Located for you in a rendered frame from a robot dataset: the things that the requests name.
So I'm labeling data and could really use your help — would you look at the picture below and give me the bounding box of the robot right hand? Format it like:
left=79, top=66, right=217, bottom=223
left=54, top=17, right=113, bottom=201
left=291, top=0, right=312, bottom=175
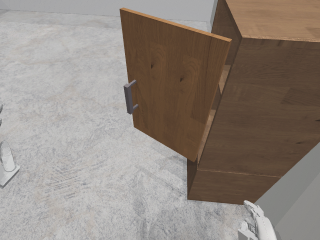
left=237, top=200, right=277, bottom=240

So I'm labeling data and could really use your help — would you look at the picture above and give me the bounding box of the handle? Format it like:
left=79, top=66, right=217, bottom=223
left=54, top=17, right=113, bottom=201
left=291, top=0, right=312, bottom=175
left=123, top=80, right=139, bottom=115

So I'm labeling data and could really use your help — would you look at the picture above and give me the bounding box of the cupboard door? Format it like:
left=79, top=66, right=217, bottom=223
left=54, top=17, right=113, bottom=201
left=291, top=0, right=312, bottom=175
left=119, top=7, right=232, bottom=162

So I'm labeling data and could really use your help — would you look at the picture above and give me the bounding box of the robot left hand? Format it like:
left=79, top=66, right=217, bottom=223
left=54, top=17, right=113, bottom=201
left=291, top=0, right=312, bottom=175
left=0, top=102, right=20, bottom=189

